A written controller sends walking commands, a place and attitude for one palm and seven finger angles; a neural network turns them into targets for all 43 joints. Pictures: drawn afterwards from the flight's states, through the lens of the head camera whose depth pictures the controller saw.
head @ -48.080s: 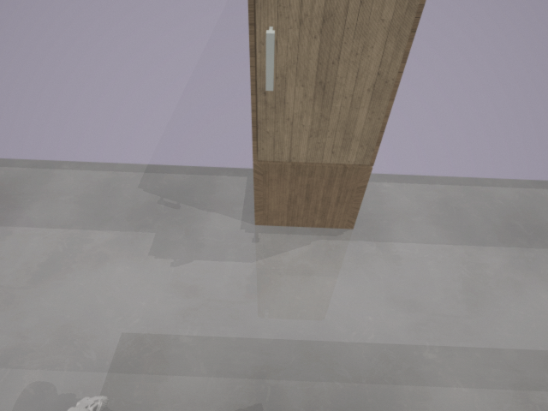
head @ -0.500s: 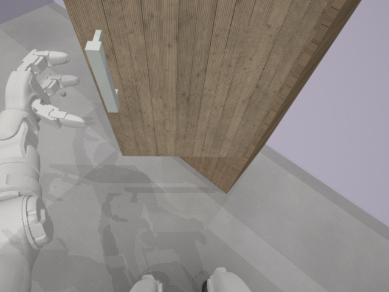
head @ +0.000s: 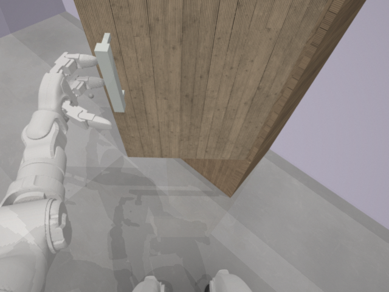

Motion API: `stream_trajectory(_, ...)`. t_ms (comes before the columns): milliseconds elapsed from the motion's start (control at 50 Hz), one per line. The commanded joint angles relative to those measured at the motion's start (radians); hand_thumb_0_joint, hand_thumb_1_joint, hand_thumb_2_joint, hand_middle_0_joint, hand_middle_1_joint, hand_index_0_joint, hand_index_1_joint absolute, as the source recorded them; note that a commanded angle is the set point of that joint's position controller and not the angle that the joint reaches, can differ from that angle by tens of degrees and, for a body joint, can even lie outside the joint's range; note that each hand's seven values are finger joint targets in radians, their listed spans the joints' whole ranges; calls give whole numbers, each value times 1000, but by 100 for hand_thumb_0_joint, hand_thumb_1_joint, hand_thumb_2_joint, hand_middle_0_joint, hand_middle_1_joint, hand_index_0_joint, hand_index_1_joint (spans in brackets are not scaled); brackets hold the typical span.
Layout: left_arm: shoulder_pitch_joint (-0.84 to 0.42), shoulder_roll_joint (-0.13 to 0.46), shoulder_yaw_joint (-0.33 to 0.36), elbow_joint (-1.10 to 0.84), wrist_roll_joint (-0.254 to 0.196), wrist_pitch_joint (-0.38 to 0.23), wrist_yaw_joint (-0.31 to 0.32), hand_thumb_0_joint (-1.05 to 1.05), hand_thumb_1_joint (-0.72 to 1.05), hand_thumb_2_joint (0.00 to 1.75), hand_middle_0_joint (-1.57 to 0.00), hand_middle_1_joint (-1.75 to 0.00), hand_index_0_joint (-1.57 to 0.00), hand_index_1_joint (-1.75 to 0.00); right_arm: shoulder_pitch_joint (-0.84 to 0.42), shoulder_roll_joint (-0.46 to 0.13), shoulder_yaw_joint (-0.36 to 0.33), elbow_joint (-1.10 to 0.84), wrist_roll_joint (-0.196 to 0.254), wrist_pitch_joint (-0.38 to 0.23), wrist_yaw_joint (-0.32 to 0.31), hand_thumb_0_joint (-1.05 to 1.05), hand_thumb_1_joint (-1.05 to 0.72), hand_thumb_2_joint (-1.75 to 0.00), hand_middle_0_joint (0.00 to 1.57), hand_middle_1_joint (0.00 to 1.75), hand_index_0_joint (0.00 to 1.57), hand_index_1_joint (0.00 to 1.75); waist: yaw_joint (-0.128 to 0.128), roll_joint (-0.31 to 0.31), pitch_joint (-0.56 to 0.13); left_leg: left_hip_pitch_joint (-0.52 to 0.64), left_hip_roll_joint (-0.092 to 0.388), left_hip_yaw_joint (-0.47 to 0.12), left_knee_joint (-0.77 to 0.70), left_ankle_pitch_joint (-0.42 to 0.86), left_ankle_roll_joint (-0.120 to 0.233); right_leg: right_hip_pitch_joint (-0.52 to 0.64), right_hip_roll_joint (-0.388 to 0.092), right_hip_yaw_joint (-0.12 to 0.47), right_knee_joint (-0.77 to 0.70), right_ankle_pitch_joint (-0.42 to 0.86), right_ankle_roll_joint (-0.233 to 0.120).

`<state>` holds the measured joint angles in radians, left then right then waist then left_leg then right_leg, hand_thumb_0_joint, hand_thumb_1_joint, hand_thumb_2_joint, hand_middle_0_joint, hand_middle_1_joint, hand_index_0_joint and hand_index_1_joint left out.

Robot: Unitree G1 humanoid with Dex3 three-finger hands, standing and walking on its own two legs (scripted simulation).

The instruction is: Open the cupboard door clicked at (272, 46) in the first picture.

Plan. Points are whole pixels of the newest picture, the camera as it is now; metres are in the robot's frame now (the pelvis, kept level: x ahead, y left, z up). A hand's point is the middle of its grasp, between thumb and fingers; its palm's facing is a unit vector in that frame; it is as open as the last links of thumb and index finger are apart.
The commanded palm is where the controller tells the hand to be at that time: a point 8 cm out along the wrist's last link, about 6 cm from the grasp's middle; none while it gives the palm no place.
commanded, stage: slide the fingers in behind the handle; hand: left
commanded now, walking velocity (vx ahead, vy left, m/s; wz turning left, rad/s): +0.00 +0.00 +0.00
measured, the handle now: (114, 75) +0.54 +0.15 +0.10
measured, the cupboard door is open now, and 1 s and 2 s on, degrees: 41 41 41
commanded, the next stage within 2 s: close the thumb around the handle in 1.06 s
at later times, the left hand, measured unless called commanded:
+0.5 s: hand (112, 97) +0.48 +0.15 +0.10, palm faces -0.04 -1.00 -0.01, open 14.0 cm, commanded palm +0.46 +0.20 +0.10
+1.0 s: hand (116, 94) +0.49 +0.14 +0.10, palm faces -0.04 -1.00 -0.01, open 14.0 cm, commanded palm +0.47 +0.19 +0.10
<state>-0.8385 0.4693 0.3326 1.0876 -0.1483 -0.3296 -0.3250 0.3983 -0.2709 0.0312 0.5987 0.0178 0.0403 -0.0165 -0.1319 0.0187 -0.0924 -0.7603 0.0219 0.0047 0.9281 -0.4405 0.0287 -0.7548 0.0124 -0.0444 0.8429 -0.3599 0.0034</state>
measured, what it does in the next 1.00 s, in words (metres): stands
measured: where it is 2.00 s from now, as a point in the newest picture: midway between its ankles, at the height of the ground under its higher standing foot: outside the picture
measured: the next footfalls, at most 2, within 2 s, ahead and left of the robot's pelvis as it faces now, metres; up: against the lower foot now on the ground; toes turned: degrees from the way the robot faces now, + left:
none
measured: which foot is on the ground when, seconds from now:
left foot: down 0.00-1.00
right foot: down 0.00-1.00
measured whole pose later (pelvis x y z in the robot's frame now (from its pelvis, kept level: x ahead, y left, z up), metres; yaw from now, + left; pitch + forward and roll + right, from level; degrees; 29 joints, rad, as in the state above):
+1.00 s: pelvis +0.00 -0.01 +0.00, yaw +0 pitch +16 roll -2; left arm -0.87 0.40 0.30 1.13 -0.12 -0.36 -0.21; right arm 0.40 -0.26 0.03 0.61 0.01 0.02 -0.01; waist -0.14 0.02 -0.08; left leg -0.75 0.03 0.01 0.91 -0.43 0.01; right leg -0.76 0.02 -0.04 0.85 -0.36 -0.01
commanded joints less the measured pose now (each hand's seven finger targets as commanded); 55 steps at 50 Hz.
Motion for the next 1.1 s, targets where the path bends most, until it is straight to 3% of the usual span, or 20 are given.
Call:
stream_trajectory(0,-427,194,28,-199,-20,-61,33,0,-50,30,-30,-120,-30,-120,124,-175,-66,-64,1,-20,-12,0,-90,-90,20,30,20,30,-10,59,-383,298,0,-53,-124,373,-12,136,33,-5,-70,254,-30)
stream_trajectory(20,-424,199,30,-183,-11,-59,41,0,-50,30,-30,-120,-30,-120,119,-175,-64,-65,1,-19,-11,0,-90,-90,20,30,20,30,-6,53,-376,278,-2,-50,-130,351,-13,139,31,-1,-69,247,-28)
stream_trajectory(40,-475,170,0,-204,-7,-64,49,0,-50,30,-30,-120,-30,-120,115,-169,-63,-64,0,-21,-10,0,-90,-90,20,30,20,30,-24,66,-367,277,-3,-48,-131,327,-11,128,30,2,-74,236,-24)
stream_trajectory(120,-469,175,19,-248,5,-96,80,0,-50,30,-30,-120,-30,-120,119,-165,-69,-61,-4,-29,-4,0,-90,-90,20,30,20,30,-2,86,-445,329,-5,-53,-122,380,-17,146,30,3,-61,263,-29)
stream_trajectory(200,-471,191,34,-201,10,-95,95,0,-50,30,-30,-120,-30,-120,122,-166,-64,-58,-4,-31,-6,0,-90,-90,20,30,20,30,-9,25,-391,241,-13,-33,-128,307,-4,193,29,15,-73,259,-25)
stream_trajectory(300,-480,145,-1,-223,9,-107,91,0,-50,30,-30,-120,-30,-120,113,-157,-66,-64,-1,-37,-8,0,-90,-90,20,30,20,30,-10,66,-409,255,-19,-24,-127,295,-3,196,27,22,-75,263,-26)
stream_trajectory(320,-456,166,20,-196,9,-104,93,0,-50,30,-30,-120,-30,-120,116,-161,-67,-56,-1,-36,-8,0,-90,-90,20,30,20,30,-3,35,-413,245,-16,-29,-130,288,-7,203,27,19,-75,257,-25)
stream_trajectory(340,-468,156,9,-178,5,-96,93,0,-50,30,-30,-120,-30,-120,114,-161,-65,-55,1,-36,-10,0,-90,-90,20,30,20,30,-18,20,-389,224,-17,-20,-130,266,-1,202,26,28,-87,252,-20)
stream_trajectory(440,-506,169,6,-182,12,-99,95,0,-50,30,-30,-120,-30,-120,114,-161,-63,-50,1,-42,-12,0,-90,-90,20,30,20,30,-21,38,-390,194,-25,-15,-130,229,2,221,22,39,-90,241,-20)
stream_trajectory(540,-498,125,-21,-198,14,-107,103,0,-50,30,-30,-120,-30,-120,118,-157,-68,-45,-1,-46,-7,0,-90,-90,20,30,20,30,-18,85,-423,249,-22,-22,-121,287,-5,190,23,27,-75,269,-24)
stream_trajectory(580,-495,116,-24,-177,13,-98,111,0,-50,30,-30,-120,-30,-120,122,-159,-70,-42,-2,-44,-5,0,-90,-90,20,30,20,30,-24,34,-402,226,-21,-21,-122,273,-2,195,24,28,-82,263,-20)
stream_trajectory(640,-509,116,-22,-183,16,-95,125,0,-50,30,-30,-120,-30,-120,123,-159,-70,-43,-3,-43,-4,0,-90,-90,20,30,20,30,-24,32,-408,219,-23,-21,-123,275,-1,201,23,28,-78,271,-19)
stream_trajectory(720,-488,176,31,-198,29,-105,145,0,-50,30,-30,-120,-30,-120,125,-158,-69,-48,-6,-41,-2,0,-90,-90,20,30,20,30,-4,43,-447,220,-25,-14,-115,312,-1,242,24,34,-69,314,-20)
stream_trajectory(760,-488,184,31,-174,32,-98,141,0,-50,30,-30,-120,-30,-120,125,-157,-66,-51,-3,-38,-4,0,-90,-90,20,30,20,30,-14,4,-405,168,-27,-4,-117,278,5,264,23,44,-80,314,-15)
stream_trajectory(800,-484,179,26,-204,31,-107,134,0,-50,30,-30,-120,-30,-120,123,-156,-66,-64,-4,-37,-6,0,-90,-90,20,30,20,30,-6,48,-437,198,-31,-7,-117,311,4,272,24,40,-69,338,-22)
stream_trajectory(940,-514,123,-22,-169,14,-95,108,0,-50,30,-30,-120,-30,-120,128,-160,-69,-42,-1,-36,-9,0,-90,-90,20,30,20,30,-37,34,-393,228,-18,-22,-119,291,-1,188,26,26,-80,288,-19)
stream_trajectory(980,-506,134,-7,-187,12,-97,111,0,-50,30,-30,-120,-30,-120,130,-161,-70,-44,-4,-36,-8,0,-90,-90,20,30,20,30,-24,38,-420,243,-19,-25,-120,312,-3,201,26,24,-76,298,-22)
stream_trajectory(1000,-509,112,-19,-204,7,-101,111,0,-50,30,-30,-120,-30,-120,128,-158,-70,-49,-4,-39,-7,0,-90,-90,20,30,20,30,-23,80,-440,273,-22,-22,-112,343,-3,192,28,23,-69,315,-25)
stream_trajectory(1040,-491,158,17,-199,13,-103,117,0,-50,30,-30,-120,-30,-120,131,-160,-71,-41,-5,-36,-7,0,-90,-90,20,30,20,30,-10,61,-452,267,-18,-27,-111,356,-7,203,26,22,-63,322,-24)
stream_trajectory(1080,-465,120,-6,-184,13,-98,117,0,-50,30,-30,-120,-30,-120,126,-155,-70,-45,-5,-35,-3,0,-90,-90,20,30,20,30,-11,38,-427,249,-19,-22,-114,347,-5,207,27,20,-70,322,-22)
